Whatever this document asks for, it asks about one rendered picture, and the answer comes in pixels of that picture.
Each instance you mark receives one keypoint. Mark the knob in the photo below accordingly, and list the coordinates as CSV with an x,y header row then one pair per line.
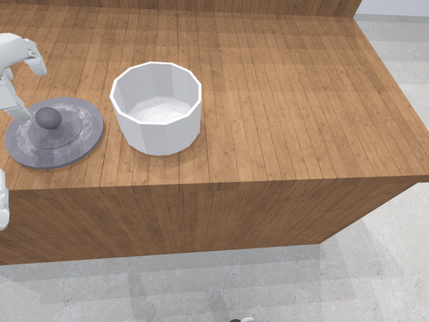
x,y
48,118

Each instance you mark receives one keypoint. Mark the table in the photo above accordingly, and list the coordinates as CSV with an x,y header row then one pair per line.
x,y
303,130

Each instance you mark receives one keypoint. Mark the lid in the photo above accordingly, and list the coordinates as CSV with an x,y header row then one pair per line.
x,y
78,134

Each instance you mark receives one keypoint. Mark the robot left hand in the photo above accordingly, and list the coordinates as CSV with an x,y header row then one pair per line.
x,y
14,49

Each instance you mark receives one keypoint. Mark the pot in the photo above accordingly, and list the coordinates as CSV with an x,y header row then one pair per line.
x,y
158,106

